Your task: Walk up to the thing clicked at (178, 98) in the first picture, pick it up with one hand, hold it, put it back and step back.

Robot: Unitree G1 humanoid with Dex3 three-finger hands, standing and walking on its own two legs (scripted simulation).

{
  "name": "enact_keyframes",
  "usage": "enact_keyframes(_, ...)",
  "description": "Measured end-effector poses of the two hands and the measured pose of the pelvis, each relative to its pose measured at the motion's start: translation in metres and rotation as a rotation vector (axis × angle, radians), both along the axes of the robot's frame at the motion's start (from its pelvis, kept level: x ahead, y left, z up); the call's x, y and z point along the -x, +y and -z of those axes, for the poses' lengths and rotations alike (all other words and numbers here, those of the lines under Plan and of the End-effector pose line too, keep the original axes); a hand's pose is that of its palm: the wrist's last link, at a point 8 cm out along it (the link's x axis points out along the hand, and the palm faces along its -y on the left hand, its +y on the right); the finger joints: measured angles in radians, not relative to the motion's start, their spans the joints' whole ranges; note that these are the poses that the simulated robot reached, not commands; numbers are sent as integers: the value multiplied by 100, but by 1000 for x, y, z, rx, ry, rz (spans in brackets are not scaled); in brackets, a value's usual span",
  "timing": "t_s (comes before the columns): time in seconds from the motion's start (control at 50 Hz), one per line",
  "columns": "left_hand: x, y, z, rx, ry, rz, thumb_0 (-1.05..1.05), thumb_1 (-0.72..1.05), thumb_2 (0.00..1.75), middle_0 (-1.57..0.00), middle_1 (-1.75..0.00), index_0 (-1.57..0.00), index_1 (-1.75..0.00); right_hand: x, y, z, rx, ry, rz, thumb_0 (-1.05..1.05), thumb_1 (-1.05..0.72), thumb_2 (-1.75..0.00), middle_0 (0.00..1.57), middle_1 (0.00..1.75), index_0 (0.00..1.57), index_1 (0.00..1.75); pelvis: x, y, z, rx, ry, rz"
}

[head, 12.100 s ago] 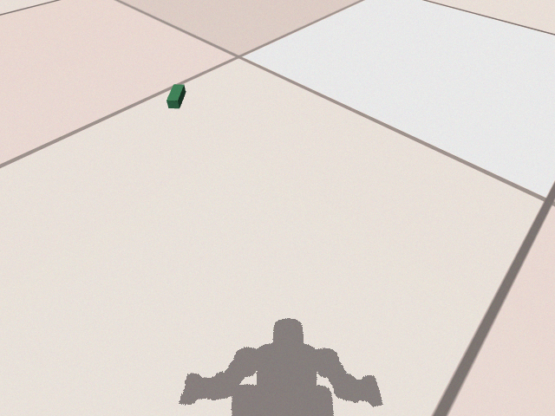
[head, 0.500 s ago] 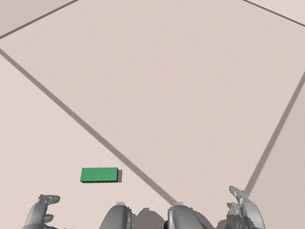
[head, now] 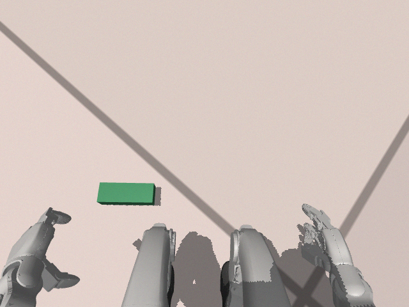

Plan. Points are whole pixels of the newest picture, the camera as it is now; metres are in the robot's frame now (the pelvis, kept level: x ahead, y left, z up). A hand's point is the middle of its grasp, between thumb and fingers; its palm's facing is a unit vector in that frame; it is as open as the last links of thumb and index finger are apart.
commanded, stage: rise first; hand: left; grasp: from above
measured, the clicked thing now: (127, 194) +0.41 +0.27 -0.53
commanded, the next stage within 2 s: none
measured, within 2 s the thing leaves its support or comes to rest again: neither
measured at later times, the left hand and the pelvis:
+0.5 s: hand (83, 218) +0.29 +0.33 -0.30, palm faces -0.50 -0.26 -0.83, open 14.0 cm; pelvis -0.06 +0.00 -0.17, yaw -4 degrees
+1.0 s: hand (94, 206) +0.34 +0.33 -0.37, palm faces -0.47 -0.09 -0.88, open 14.2 cm; pelvis -0.05 +0.01 -0.21, yaw -5 degrees
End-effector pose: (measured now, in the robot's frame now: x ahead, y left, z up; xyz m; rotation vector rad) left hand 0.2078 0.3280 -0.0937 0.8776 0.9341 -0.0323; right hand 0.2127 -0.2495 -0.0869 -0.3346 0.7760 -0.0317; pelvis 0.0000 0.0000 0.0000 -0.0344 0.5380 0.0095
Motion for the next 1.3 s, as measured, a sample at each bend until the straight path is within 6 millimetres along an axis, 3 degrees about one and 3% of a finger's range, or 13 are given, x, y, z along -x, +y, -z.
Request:
enact_keyframes(0.1, -33, 2, 42, -76, -69, 169, -1, -55, 98, -11, -105, -11, -104, 20, -13, 64, 15, 79, 8, 1, -93, -91, 21, 30, 21, 30, 14, -1, 50, 5, 47, 6)
enact_keyframes(0.22, -65, 3, 89, -168, -122, 274, -1, -55, 99, -11, -104, -11, -104, 62, -21, 137, 7, 214, 36, 1, -94, -91, 20, 30, 20, 30, 32, -3, 101, 10, 70, 18)
enact_keyframes(0.36, -86, 8, 126, -246, -139, 370, 0, -53, 101, -11, -103, -10, -103, 121, -21, 188, 3, 359, 83, 1, -92, -91, 20, 30, 20, 29, 50, -2, 143, 21, 57, 28)
enact_keyframes(0.48, -94, 13, 151, -257, -137, 449, 0, -52, 103, -9, -102, -8, -102, 161, -22, 200, 31, 432, 125, 1, -90, -90, 20, 30, 20, 29, 59, 2, 166, 43, 39, 32)
enact_keyframes(0.58, -101, 11, 169, -256, -168, 525, 0, -52, 105, -8, -100, -7, -101, 176, -24, 202, 67, 470, 135, 1, -89, -90, 20, 30, 21, 29, 61, 7, 178, 64, 31, 35)
enact_keyframes(0.96, -133, 6, 217, -372, -198, 618, 0, -54, 104, -8, -96, -6, -97, 158, -22, 234, 87, 520, 85, 1, -90, -90, 20, 30, 20, 30, 55, 10, 211, 77, 41, 30)
enact_keyframes(1.3, -146, 4, 242, -380, -211, 680, 0, -52, 100, -8, -100, -8, -100, 174, -26, 246, 108, 607, 107, 0, -91, -90, 20, 30, 20, 30, 46, 9, 227, 80, 53, 37)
